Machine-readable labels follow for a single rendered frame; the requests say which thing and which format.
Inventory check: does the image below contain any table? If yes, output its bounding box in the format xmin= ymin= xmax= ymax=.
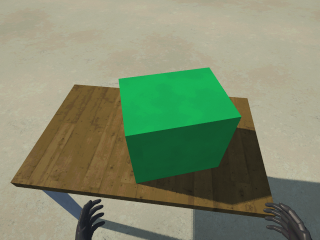
xmin=10 ymin=84 xmax=276 ymax=220

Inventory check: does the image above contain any carton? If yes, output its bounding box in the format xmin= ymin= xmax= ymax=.
xmin=118 ymin=67 xmax=242 ymax=184

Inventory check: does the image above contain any right robot hand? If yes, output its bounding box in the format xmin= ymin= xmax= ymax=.
xmin=263 ymin=202 xmax=312 ymax=240

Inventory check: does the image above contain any left robot hand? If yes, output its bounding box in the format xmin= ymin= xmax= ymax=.
xmin=75 ymin=199 xmax=105 ymax=240

